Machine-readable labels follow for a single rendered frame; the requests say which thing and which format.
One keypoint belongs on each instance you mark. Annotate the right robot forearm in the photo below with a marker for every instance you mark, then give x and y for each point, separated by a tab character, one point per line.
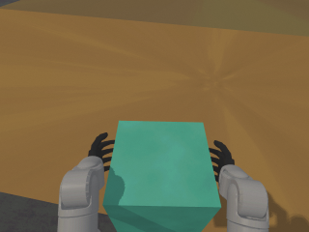
247	200

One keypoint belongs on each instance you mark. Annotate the robot left hand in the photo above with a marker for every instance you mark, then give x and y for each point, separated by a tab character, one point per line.
96	149

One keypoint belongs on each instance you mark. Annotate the robot right hand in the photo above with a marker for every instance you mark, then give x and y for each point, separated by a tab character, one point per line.
225	158

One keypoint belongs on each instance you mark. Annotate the carton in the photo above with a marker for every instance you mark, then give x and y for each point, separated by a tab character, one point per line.
161	178

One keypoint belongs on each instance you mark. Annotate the left robot forearm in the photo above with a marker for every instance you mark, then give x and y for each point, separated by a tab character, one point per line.
79	196

